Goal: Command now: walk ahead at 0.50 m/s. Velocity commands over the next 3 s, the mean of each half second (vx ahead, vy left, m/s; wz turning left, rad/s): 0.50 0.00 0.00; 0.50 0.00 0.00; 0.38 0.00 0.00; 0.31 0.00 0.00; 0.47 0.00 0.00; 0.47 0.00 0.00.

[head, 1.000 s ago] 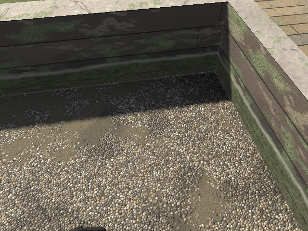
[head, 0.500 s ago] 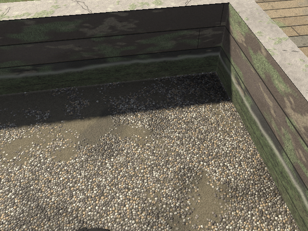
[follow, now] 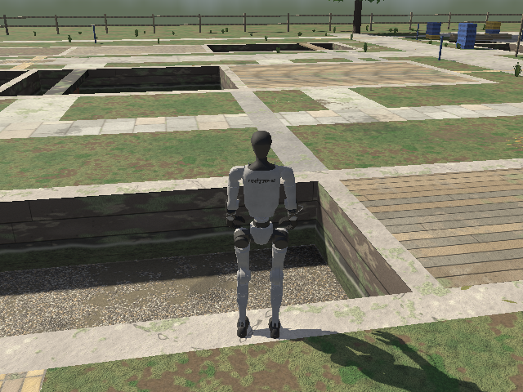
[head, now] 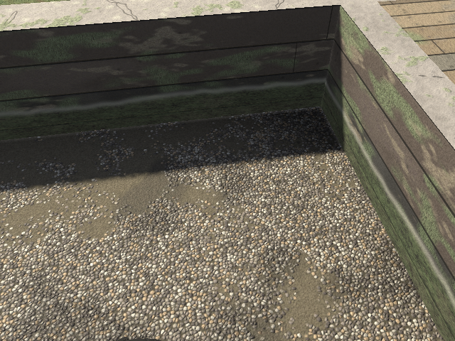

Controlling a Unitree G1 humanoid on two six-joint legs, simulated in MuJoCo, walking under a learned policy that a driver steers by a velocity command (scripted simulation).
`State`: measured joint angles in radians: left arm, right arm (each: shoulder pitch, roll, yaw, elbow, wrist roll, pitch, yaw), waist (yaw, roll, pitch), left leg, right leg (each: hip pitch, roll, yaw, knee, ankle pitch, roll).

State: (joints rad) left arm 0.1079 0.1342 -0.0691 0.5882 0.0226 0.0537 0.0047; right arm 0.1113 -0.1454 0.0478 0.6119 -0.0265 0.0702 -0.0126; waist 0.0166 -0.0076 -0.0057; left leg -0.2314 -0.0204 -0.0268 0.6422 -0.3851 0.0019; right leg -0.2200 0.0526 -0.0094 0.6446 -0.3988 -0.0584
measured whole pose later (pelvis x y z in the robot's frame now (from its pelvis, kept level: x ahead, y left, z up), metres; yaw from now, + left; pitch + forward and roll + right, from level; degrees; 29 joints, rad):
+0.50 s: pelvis +0.00 +0.00 +0.00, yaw +0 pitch -1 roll +0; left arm 0.11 0.13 -0.07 0.58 0.03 0.05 0.00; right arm 0.11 -0.15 0.05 0.61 -0.03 0.07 -0.01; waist 0.02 -0.01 -0.01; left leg -0.24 -0.02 -0.03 0.65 -0.39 0.00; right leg -0.22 0.05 -0.02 0.65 -0.40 -0.06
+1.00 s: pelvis +0.00 +0.00 +0.00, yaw +0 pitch -1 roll +0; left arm 0.12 0.13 -0.07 0.58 0.02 0.05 0.01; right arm 0.11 -0.14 0.05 0.62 -0.03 0.07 -0.02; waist 0.02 -0.01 -0.01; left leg -0.24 -0.02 -0.04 0.65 -0.39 0.00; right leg -0.22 0.05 -0.02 0.65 -0.40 -0.06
